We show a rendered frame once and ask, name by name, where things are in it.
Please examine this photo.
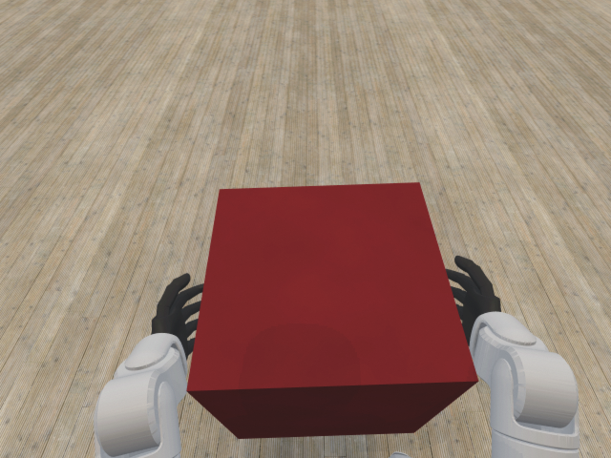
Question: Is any robot left forearm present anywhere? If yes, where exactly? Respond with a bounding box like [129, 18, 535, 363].
[94, 333, 187, 458]

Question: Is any robot right forearm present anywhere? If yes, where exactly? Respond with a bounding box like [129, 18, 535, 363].
[470, 312, 580, 458]

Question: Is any robot left hand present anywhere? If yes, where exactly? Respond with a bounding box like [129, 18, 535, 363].
[151, 273, 204, 361]

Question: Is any robot right hand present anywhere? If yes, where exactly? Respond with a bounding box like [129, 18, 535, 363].
[446, 256, 501, 346]

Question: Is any carton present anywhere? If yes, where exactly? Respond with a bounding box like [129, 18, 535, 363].
[186, 182, 479, 439]

